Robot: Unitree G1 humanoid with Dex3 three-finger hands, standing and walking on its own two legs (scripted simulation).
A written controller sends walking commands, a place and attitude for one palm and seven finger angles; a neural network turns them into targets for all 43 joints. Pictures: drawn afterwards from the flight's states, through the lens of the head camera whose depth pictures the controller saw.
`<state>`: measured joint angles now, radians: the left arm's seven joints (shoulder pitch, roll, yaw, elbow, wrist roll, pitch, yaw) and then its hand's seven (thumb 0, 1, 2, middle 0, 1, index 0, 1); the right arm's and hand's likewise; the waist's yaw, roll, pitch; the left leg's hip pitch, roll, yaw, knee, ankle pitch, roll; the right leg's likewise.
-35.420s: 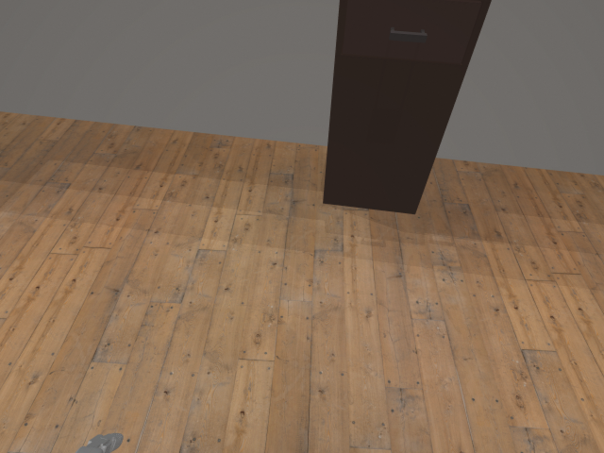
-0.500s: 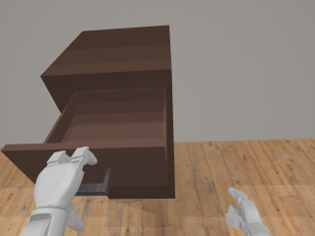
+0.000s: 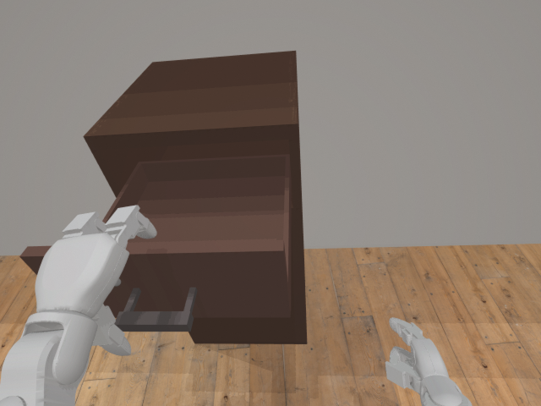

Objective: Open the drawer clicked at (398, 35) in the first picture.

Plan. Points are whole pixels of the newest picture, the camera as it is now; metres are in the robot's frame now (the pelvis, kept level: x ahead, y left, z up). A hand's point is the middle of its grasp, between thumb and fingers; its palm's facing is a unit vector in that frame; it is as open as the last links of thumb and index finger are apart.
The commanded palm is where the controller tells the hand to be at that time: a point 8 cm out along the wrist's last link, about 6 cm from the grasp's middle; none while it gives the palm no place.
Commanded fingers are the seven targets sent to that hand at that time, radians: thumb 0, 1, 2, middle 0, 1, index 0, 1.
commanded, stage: lift the hand off the handle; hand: left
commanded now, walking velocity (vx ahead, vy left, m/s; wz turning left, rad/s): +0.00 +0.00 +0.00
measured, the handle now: (158, 308) +0.23 +0.23 +0.04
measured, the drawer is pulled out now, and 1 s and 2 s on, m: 0.29 0.29 0.29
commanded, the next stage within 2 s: draw the hand back to the body in 0.28 s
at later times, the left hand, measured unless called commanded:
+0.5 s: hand (110, 277) +0.20 +0.23 +0.17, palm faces +0.17 -0.13 -0.98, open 13.9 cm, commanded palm +0.16 +0.23 +0.24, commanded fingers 0.00 -0.50 0.30 -0.30 -1.20 -0.30 -1.20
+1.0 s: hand (91, 278) +0.19 +0.25 +0.17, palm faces +0.18 -0.09 -0.98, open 13.9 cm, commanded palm +0.15 +0.25 +0.23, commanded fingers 0.00 -0.43 0.33 -0.29 -1.15 -0.29 -1.15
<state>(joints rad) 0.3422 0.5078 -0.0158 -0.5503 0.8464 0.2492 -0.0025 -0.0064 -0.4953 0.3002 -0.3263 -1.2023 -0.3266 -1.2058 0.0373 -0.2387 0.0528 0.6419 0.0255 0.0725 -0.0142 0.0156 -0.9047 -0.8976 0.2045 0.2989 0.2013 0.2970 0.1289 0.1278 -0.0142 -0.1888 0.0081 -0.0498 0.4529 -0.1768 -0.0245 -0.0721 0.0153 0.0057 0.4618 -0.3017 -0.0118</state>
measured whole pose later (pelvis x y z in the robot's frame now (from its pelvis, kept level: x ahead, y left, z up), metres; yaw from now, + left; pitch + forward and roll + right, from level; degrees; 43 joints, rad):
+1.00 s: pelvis +0.00 +0.01 +0.00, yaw +1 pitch -4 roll +0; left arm 0.36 0.58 0.09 -0.61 0.77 0.23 -0.08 -0.01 -0.50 0.30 -0.32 -1.20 -0.32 -1.20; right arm 0.05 -0.24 0.06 0.61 0.04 0.05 -0.02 0.02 -0.90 -0.90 0.20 0.30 0.20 0.30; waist 0.13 0.12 -0.01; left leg -0.23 -0.01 -0.06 0.48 -0.18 -0.02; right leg -0.10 0.00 0.00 0.48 -0.31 0.00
